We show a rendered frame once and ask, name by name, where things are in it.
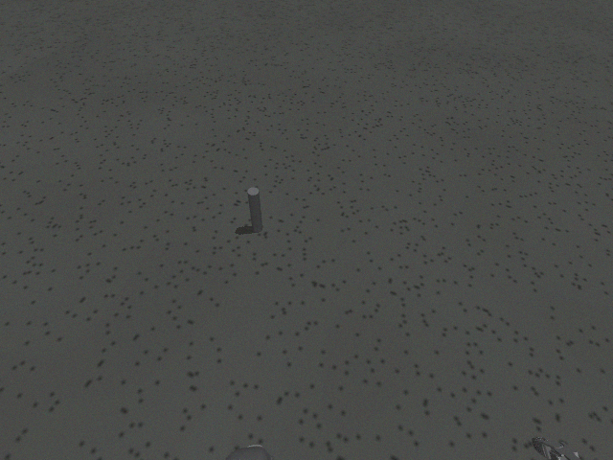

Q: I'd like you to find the can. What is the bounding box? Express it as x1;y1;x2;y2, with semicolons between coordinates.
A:
247;187;262;233

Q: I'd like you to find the right robot hand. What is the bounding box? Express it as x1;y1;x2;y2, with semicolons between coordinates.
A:
532;437;580;460

